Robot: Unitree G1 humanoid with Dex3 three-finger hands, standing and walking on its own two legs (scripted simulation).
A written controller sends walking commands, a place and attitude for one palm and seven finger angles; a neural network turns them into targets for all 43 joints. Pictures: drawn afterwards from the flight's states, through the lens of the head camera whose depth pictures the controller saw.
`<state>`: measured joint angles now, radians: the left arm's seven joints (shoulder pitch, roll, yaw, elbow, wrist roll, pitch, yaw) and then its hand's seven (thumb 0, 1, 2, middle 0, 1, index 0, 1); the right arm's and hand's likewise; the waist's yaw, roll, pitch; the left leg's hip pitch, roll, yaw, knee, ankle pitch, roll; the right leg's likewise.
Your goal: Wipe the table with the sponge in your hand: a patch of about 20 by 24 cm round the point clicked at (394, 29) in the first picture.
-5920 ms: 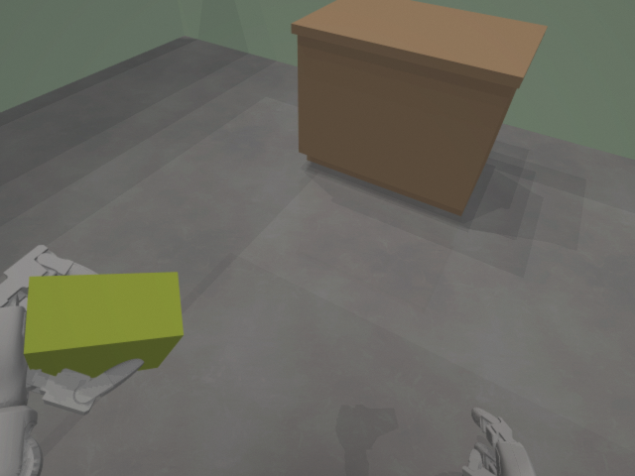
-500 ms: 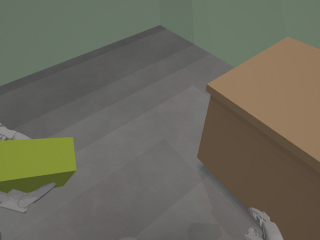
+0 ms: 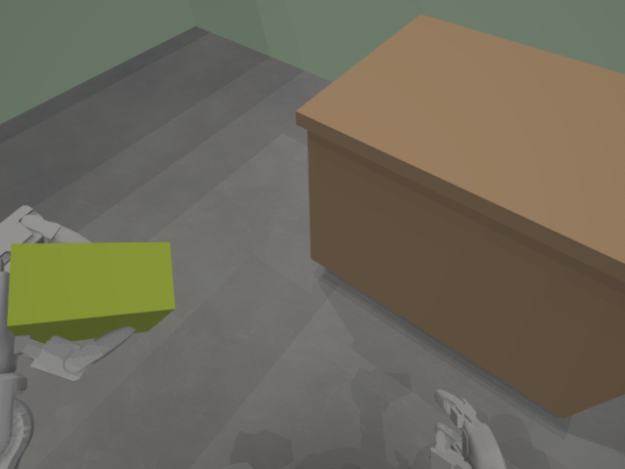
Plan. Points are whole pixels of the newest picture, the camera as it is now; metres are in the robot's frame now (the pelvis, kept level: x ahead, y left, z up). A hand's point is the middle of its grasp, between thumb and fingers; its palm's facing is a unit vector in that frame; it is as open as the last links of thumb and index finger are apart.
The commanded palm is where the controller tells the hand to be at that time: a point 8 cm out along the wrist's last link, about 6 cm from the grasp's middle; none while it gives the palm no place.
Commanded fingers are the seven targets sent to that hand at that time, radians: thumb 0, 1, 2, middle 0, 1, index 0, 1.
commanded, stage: turn to face it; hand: left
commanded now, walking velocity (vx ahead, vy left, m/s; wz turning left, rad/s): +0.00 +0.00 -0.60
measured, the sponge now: (115, 295) +0.24 +0.22 +0.15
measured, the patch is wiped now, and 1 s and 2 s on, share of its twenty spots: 0.00 0.00 0.00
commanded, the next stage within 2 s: take the last steps up to it in 1.56 s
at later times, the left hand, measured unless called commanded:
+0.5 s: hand (196, 319) +0.22 +0.13 +0.17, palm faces +0.15 -0.90 -0.40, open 10.4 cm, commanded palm +0.18 +0.18 +0.18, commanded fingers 0.00 0.10 1.30 -1.20 -1.60 -1.20 -1.60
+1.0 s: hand (403, 395) +0.17 -0.04 +0.17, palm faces -0.25 -0.79 -0.56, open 10.4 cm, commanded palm +0.15 +0.04 +0.18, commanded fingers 0.00 0.10 1.30 -1.20 -1.60 -1.20 -1.60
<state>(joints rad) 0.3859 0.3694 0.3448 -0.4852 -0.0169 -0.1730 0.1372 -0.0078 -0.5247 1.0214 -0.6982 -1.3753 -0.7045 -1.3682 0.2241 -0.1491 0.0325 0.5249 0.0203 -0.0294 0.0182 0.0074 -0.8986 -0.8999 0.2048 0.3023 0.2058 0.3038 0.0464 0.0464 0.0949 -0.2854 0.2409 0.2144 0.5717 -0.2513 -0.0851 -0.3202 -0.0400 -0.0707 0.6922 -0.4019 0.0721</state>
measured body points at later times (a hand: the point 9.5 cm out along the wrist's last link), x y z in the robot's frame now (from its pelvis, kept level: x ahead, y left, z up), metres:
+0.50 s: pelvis -0.05 -0.05 +0.00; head -0.02 -0.04 +0.45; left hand +0.20 +0.18 +0.19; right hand +0.06 -0.33 -0.08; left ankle -0.01 +0.08 -0.73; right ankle -0.02 -0.13 -0.72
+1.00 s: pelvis -0.14 -0.09 +0.00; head -0.09 -0.15 +0.44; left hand +0.18 +0.00 +0.20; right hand -0.17 -0.40 -0.11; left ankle -0.08 +0.04 -0.67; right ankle -0.13 -0.18 -0.73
